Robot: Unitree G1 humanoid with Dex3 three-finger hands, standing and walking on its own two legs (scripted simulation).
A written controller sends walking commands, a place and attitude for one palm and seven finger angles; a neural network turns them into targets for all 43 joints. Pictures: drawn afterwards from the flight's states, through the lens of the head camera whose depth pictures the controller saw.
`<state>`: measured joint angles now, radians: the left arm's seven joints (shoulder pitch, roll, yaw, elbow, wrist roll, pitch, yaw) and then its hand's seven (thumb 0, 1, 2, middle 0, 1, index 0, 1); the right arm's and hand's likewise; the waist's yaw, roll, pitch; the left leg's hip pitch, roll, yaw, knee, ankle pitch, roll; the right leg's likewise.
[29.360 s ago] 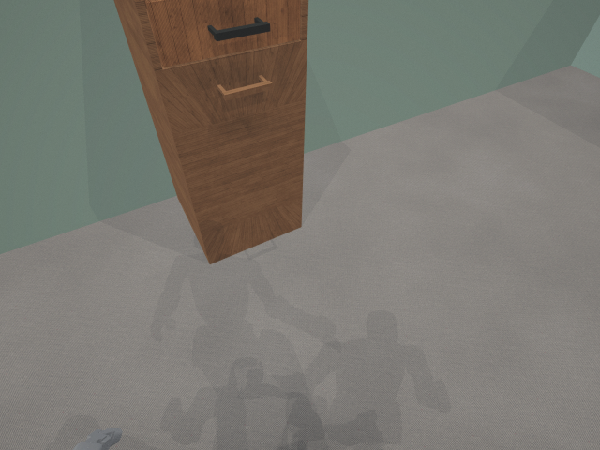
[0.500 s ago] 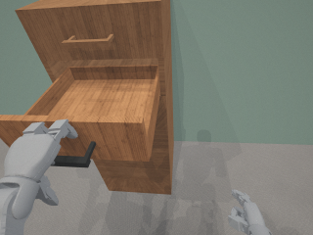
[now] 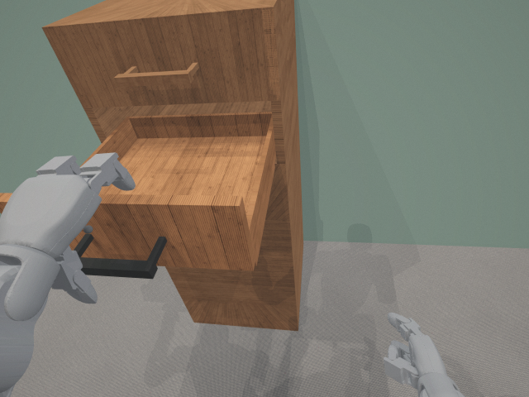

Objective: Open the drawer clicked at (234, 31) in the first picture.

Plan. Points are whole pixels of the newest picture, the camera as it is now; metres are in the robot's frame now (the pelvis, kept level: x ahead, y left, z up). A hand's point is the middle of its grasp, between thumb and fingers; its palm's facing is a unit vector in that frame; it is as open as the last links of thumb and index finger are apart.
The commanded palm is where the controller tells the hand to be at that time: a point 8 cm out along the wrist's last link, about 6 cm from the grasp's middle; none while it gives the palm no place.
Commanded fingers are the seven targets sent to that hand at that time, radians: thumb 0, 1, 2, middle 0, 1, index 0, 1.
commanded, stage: lift the hand off the handle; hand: left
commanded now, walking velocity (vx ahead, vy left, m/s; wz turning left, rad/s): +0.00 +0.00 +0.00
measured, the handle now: (114, 255) +0.25 +0.28 +0.13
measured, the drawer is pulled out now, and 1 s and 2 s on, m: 0.30 0.30 0.30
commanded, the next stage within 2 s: draw the hand back to the body in 0.42 s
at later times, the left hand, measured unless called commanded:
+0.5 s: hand (80, 201) +0.23 +0.25 +0.25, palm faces +0.19 -0.02 -0.98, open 13.8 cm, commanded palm +0.18 +0.26 +0.32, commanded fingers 0.00 -0.50 0.30 -0.30 -1.20 -0.30 -1.20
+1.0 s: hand (73, 225) +0.21 +0.25 +0.24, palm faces +0.17 -0.01 -0.99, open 13.8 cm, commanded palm +0.16 +0.27 +0.32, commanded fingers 0.00 -0.50 0.30 -0.30 -1.20 -0.30 -1.20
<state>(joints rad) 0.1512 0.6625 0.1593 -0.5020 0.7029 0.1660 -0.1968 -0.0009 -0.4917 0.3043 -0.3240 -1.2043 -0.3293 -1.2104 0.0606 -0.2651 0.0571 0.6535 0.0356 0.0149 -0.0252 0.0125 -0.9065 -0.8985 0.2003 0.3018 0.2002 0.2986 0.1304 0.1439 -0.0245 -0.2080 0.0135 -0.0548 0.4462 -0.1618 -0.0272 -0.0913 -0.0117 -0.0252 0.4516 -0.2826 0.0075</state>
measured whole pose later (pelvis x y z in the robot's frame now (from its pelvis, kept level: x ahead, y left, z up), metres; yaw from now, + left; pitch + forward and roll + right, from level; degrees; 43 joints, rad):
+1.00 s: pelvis -0.01 +0.01 +0.00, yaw +0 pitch -3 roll -1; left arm 0.12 0.76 0.23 -0.61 0.62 0.17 -0.33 0.00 -0.49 0.30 -0.32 -1.20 -0.32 -1.20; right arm 0.07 -0.27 0.07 0.62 0.04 -0.01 -0.02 0.01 -0.91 -0.90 0.20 0.30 0.20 0.30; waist 0.13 0.13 -0.03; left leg -0.28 0.00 -0.05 0.50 -0.17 -0.01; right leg -0.16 -0.02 -0.02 0.50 -0.29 0.02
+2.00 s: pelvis +0.04 -0.01 +0.00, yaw -2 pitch -4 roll +0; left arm 0.17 0.40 0.54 -0.65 -0.11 -0.14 0.09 0.01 0.71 0.83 -0.22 -0.41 -0.22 -0.42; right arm 0.14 -0.21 0.01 0.66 0.01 -0.10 -0.06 0.01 -0.91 -0.90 0.20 0.30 0.20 0.30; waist 0.09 0.07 -0.01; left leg -0.15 0.05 -0.02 0.44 -0.22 -0.04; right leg -0.03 0.02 0.01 0.39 -0.30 -0.01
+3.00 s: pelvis -0.13 +0.04 -0.03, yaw -1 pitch -1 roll -2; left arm 0.01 0.49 0.63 -0.62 -0.06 -0.22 0.16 0.00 0.89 0.90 -0.20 -0.30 -0.21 -0.31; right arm 0.22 -0.23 0.00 0.63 0.01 -0.07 -0.04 0.01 -0.91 -0.90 0.20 0.30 0.20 0.30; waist -0.02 0.04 0.00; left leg -0.43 0.04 0.01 0.71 -0.26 0.01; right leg -0.51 -0.02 0.00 0.79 -0.36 0.02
